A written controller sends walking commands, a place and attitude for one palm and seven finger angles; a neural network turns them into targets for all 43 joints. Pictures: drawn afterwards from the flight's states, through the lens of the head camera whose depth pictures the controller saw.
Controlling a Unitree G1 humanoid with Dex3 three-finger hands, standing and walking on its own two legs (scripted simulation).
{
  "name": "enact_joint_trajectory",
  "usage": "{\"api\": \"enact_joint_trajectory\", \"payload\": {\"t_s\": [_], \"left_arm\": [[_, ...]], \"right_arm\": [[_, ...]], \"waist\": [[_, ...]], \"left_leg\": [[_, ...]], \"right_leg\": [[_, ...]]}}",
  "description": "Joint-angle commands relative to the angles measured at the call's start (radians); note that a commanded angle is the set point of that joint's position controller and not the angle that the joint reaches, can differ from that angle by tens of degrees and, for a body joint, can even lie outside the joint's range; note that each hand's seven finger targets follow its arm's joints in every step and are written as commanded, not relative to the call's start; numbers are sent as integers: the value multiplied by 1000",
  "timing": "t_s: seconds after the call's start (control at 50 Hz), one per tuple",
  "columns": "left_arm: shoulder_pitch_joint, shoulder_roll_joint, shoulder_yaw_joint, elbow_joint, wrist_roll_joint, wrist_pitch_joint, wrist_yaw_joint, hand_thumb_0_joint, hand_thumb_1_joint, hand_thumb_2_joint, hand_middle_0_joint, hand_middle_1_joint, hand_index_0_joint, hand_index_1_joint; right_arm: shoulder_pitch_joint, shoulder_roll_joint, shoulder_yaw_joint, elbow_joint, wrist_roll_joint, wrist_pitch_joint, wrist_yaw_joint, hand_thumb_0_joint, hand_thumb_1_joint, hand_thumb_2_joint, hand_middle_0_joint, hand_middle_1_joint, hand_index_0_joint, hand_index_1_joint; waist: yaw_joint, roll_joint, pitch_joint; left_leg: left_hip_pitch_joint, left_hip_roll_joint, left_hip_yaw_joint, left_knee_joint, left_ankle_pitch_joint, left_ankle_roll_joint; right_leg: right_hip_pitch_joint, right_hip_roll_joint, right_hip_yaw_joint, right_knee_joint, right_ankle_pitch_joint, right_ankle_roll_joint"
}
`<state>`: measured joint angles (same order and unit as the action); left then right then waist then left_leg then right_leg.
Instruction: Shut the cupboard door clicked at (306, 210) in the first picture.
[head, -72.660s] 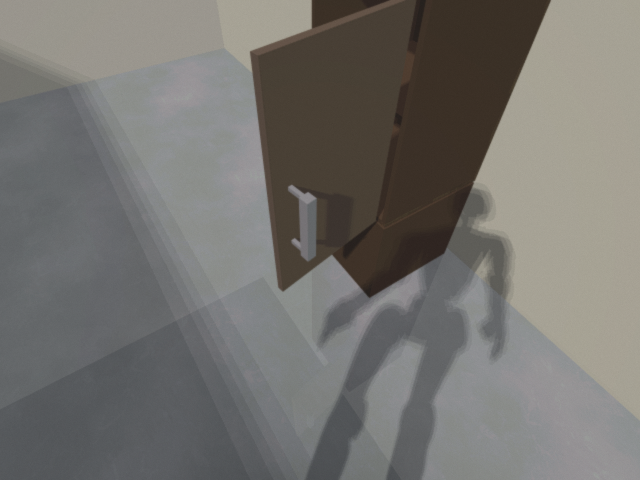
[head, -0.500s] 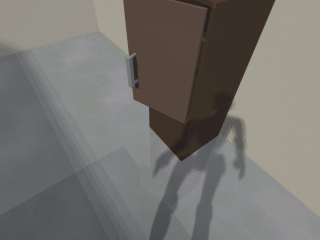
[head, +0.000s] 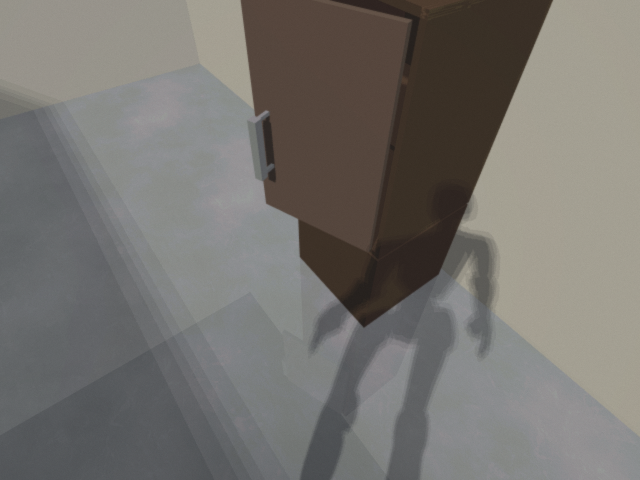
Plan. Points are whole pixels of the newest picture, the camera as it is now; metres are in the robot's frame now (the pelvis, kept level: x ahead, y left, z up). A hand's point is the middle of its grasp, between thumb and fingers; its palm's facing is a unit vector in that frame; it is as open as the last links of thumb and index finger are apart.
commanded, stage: walk to a spot facing it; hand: left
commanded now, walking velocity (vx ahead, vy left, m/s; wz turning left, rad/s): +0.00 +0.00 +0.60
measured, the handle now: (263, 146) +0.88 +0.19 -0.11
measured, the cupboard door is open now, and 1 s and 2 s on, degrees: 21 21 21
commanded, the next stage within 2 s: none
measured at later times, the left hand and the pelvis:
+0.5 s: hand out of the picture -0.01 +0.23 -0.20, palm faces +0.23 -0.94 -0.24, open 7.4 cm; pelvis -0.02 +0.02 -0.02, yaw +13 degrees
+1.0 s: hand out of the picture -0.05 +0.17 -0.16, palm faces +0.53 -0.81 -0.27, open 7.4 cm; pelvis -0.01 -0.03 -0.01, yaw +34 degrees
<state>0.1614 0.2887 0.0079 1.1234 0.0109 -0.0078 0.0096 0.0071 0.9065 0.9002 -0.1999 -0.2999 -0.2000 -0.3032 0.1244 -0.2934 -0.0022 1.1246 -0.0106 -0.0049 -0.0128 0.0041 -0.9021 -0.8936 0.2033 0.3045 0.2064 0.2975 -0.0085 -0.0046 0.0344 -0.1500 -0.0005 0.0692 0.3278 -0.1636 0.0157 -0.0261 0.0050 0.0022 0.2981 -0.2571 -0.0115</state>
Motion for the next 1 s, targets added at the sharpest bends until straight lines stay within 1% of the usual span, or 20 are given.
{"api": "enact_joint_trajectory", "payload": {"t_s": [0.0, 0.1, 0.16, 0.24, 0.3, 0.34, 0.36, 0.38, 0.42, 0.44, 0.52, 0.6, 0.7, 0.72, 0.74, 0.76, 0.78, 0.84, 0.9, 0.98], "left_arm": [[10, 165, 34, -44, -1, -13, 18, 0, 900, 900, -200, -300, -200, -300], [74, 118, 44, -64, -1, 17, 31, 0, 900, 900, -200, -300, -200, -300], [95, 140, 65, -90, 2, 22, 34, 0, 900, 900, -200, -300, -200, -300], [84, 147, 84, -138, 17, 22, 42, 0, 900, 900, -200, -300, -200, -300], [16, 151, 94, -181, 22, 17, 39, 0, 900, 900, -200, -300, -200, -300], [26, 134, 90, -194, 7, 21, 33, 0, 900, 900, -200, -300, -200, -300], [79, 67, 85, -210, -3, 29, 29, 0, 900, 900, -200, -300, -200, -300], [40, 42, 71, -244, -3, 36, 32, 0, 900, 900, -200, -300, -200, -300], [8, 48, 83, -261, 8, 47, 28, 0, 900, 900, -200, -300, -200, -300], [-9, 53, 88, -254, 12, 48, 23, 0, 900, 900, -200, -300, -200, -300], [17, 28, 85, -260, 11, 35, 9, 0, 900, 900, -200, -300, -200, -300], [15, 14, 82, -285, 8, 34, 13, 0, 900, 900, -200, -300, -200, -300], [126, 39, 91, -275, 3, 30, 20, 0, 900, 900, -200, -300, -200, -300], [174, 84, 101, -268, 9, 23, 24, 0, 900, 900, -200, -300, -200, -300], [174, 168, 119, -280, 26, 14, 30, 0, 900, 900, -200, -300, -200, -300], [102, 196, 114, -300, 26, 18, 34, 0, 900, 900, -200, -300, -200, -300], [31, 160, 100, -316, 21, 18, 36, 0, 900, 900, -200, -300, -200, -300], [-50, 77, 83, -331, 17, 4, 35, 0, 900, 900, -200, -300, -200, -300], [46, 92, 93, -308, 18, -4, 37, 0, 900, 900, -200, -300, -200, -300], [135, 132, 110, -280, 23, 3, 35, 0, 900, 900, -200, -300, -200, -300]], "right_arm": [[2, -153, -31, -51, -1, -10, -14, 0, -900, -900, 200, 300, 200, 300], [47, -89, -28, -66, -3, 19, -12, 0, -900, -900, 200, 300, 200, 300], [47, -75, -41, -97, -3, 29, -9, 0, -900, -900, 200, 300, 200, 300], [32, -44, -63, -150, -4, 49, -5, 0, -900, -900, 200, 300, 200, 300], [76, -21, -66, -166, 2, 51, 10, 0, -900, -900, 200, 300, 200, 300], [197, -34, -68, -141, -9, 40, 17, 0, -900, -900, 200, 300, 200, 300], [249, -115, -83, -140, -22, 28, 12, 0, -900, -900, 200, 300, 200, 300], [280, -168, -98, -137, -17, 34, 1, 0, -900, -900, 200, 300, 200, 300], [221, -148, -99, -166, -24, 35, -3, 0, -900, -900, 200, 300, 200, 300], [182, -142, -95, -184, -26, 34, -8, 0, -900, -900, 200, 300, 200, 300], [135, -124, -93, -206, -24, 24, -15, 0, -900, -900, 200, 300, 200, 300], [148, -127, -105, -209, -25, 30, -10, 0, -900, -900, 200, 300, 200, 300], [69, -116, -117, -252, -17, 50, -1, 0, -900, -900, 200, 300, 200, 300], [51, -91, -115, -263, -8, 52, 4, 0, -900, -900, 200, 300, 200, 300], [69, -21, -111, -277, 0, 53, 8, 0, -900, -900, 200, 300, 200, 300], [50, -28, -115, -287, -10, 50, 11, 0, -900, -900, 200, 300, 200, 300], [68, -48, -117, -279, -19, 56, 21, 0, -900, -900, 200, 300, 200, 300], [107, -20, -111, -252, -16, 64, 35, 0, -900, -900, 200, 300, 200, 300], [54, -2, -92, -278, -5, 59, 39, 0, -900, -900, 200, 300, 200, 300], [-17, 13, -76, -302, -3, 50, 41, 0, -900, -900, 200, 300, 200, 300]], "waist": [[1, 7, -57], [12, 12, -41], [24, -58, -41], [30, -174, 21], [-16, -137, 55], [-63, -9, -10], [-62, 287, -46], [-72, 342, -67], [-46, 155, -27], [-39, 166, -9], [-11, 80, -59], [-23, 125, -115], [30, 171, -108], [58, 87, -110], [60, -177, -94], [49, -256, -30], [6, -149, 10], [-53, -165, 39], [-8, -192, -27], [46, -208, -43]], "left_leg": [[83, 124, -129, 4, 263, 3], [-18, 110, -135, 96, 309, -4], [-127, 61, -112, 213, 233, -16], [-298, 29, -71, 577, -360, -35], [-243, 73, -65, 424, -310, -42], [-23, 50, -50, 176, 98, -27], [62, 244, -382, 66, 450, 72], [44, 383, -575, -5, 612, 180], [-106, 342, -536, -62, 52, 186], [-147, 312, -537, -79, -72, 164], [-80, 225, -439, -34, 21, 144], [-34, 202, -448, -15, 51, 147], [-226, 118, -444, 48, -14, 90], [-334, 61, -409, 114, -121, 46], [-501, -73, -250, 365, -308, -36], [-501, -92, -154, 660, -411, -59], [-454, -40, -185, 813, -374, -46], [-449, 10, -125, 904, -250, -69], [-416, 14, -54, 706, -268, -85], [-336, 10, 10, 472, -289, -71]], "right_leg": [[-70, -128, 66, -11, 297, -26], [-64, -148, 20, 98, 311, -22], [-21, -220, 48, 111, 376, -75], [-29, -398, 100, 84, 596, -215], [-78, -367, -5, 177, 611, -159], [-177, -271, -118, 413, 454, -51], [-361, -120, -165, 647, 15, 37], [-441, -51, -67, 796, -422, 52], [-434, -88, 11, 860, -318, 29], [-458, -90, 23, 864, -259, 37], [-455, -62, 13, 731, -166, 53], [-429, -29, 2, 606, -177, 58], [-139, 16, -32, 253, -65, 51], [-19, -41, 25, 99, -43, 34], [43, -298, 321, -77, -213, -53], [-135, -489, 459, -123, -175, -144], [-261, -462, 358, -105, -170, -166], [-227, -316, 98, 23, 215, -130], [-58, -308, -17, 115, 551, -120], [19, -343, -47, 176, 658, -116]]}}
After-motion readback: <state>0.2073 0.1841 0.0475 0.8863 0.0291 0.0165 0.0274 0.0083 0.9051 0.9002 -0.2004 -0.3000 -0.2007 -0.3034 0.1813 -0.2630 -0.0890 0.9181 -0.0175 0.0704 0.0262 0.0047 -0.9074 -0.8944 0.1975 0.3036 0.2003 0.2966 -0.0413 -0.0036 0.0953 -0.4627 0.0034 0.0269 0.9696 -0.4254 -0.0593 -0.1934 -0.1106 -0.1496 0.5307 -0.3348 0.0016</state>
